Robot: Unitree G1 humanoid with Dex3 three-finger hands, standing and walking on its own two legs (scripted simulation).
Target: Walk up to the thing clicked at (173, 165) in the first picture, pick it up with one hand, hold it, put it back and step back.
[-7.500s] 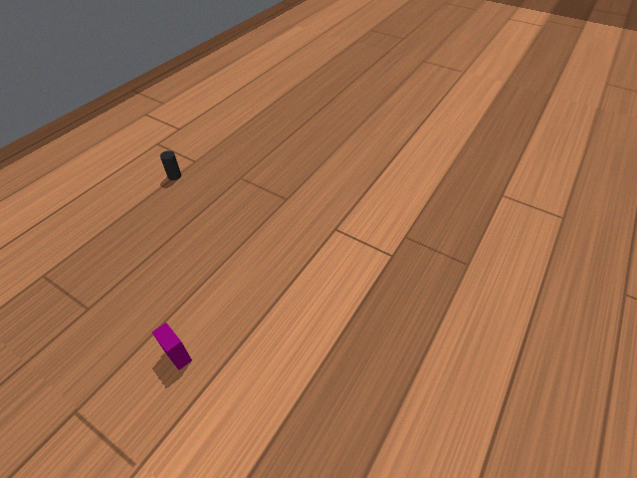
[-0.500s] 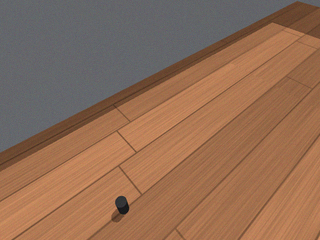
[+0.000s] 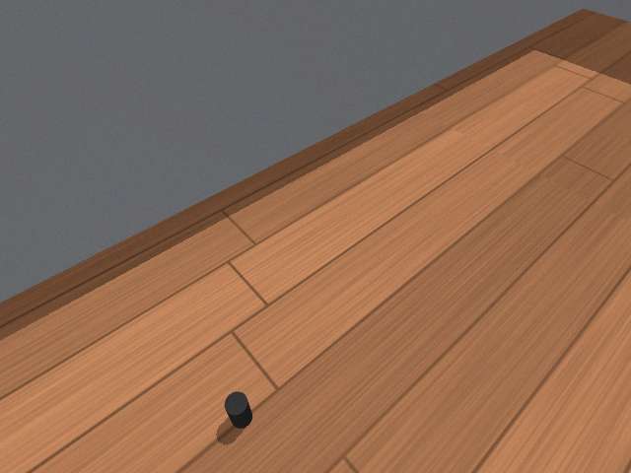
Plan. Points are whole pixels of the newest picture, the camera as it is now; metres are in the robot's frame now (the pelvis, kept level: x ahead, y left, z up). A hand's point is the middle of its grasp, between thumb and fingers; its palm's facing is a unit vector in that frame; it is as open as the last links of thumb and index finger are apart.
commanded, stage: stand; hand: left
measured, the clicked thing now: (239, 410) +0.43 +0.22 -0.72
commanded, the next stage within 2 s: go down in 0.84 s
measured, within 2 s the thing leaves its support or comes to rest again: neither
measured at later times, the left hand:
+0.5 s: hand out of the picture +0.06 +0.25 -0.16, palm faces -0.02 -0.94 -0.34, open 7.4 cm
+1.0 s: hand out of the picture +0.09 +0.25 -0.16, palm faces +0.02 -0.94 -0.34, open 7.6 cm
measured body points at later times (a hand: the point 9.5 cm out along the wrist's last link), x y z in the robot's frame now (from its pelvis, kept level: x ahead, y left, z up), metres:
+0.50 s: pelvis +0.00 +0.00 +0.00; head +0.00 +0.00 +0.45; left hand +0.07 +0.30 -0.13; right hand +0.07 -0.30 -0.13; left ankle +0.03 +0.13 -0.75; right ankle -0.01 -0.14 -0.75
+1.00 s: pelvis +0.00 +0.00 +0.00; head +0.02 +0.00 +0.45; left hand +0.09 +0.30 -0.13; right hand +0.08 -0.30 -0.13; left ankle +0.03 +0.13 -0.75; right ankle -0.01 -0.14 -0.75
